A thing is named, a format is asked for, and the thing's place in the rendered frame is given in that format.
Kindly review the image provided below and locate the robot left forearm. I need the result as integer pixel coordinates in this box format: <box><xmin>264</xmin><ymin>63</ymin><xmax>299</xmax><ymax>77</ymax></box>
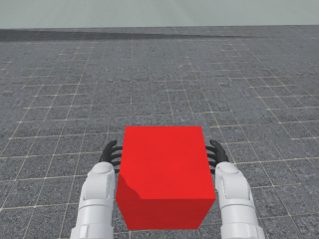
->
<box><xmin>70</xmin><ymin>161</ymin><xmax>116</xmax><ymax>239</ymax></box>

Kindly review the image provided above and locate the left robot hand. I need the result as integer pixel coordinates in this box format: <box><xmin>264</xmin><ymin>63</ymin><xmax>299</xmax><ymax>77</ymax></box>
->
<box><xmin>99</xmin><ymin>139</ymin><xmax>123</xmax><ymax>173</ymax></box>

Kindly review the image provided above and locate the robot right forearm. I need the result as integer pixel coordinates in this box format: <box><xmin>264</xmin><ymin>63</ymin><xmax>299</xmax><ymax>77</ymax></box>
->
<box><xmin>214</xmin><ymin>161</ymin><xmax>265</xmax><ymax>239</ymax></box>

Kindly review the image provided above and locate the right robot hand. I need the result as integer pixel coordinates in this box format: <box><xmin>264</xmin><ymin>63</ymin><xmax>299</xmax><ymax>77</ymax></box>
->
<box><xmin>205</xmin><ymin>139</ymin><xmax>229</xmax><ymax>174</ymax></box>

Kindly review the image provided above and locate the carton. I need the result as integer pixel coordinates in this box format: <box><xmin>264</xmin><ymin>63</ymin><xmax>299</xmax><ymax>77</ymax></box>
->
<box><xmin>116</xmin><ymin>125</ymin><xmax>216</xmax><ymax>230</ymax></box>

